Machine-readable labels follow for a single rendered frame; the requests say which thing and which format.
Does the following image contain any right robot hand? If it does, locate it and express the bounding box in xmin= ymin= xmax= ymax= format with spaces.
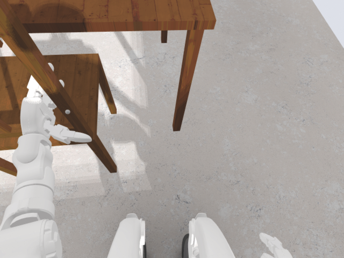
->
xmin=260 ymin=233 xmax=293 ymax=258

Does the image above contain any left robot forearm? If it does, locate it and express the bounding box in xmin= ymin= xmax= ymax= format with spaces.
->
xmin=0 ymin=133 xmax=55 ymax=231

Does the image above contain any robot right shin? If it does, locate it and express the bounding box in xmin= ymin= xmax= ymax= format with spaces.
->
xmin=188 ymin=213 xmax=207 ymax=258

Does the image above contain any left robot hand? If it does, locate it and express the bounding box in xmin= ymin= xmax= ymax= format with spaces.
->
xmin=20 ymin=63 xmax=92 ymax=144

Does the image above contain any left robot thigh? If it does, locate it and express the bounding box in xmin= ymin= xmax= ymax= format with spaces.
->
xmin=107 ymin=218 xmax=145 ymax=258

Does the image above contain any table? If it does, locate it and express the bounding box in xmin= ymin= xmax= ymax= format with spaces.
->
xmin=0 ymin=0 xmax=216 ymax=131

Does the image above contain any chair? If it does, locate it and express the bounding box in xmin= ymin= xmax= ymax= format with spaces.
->
xmin=0 ymin=0 xmax=117 ymax=176

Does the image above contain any left robot upper arm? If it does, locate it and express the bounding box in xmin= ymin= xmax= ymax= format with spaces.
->
xmin=0 ymin=219 xmax=62 ymax=258

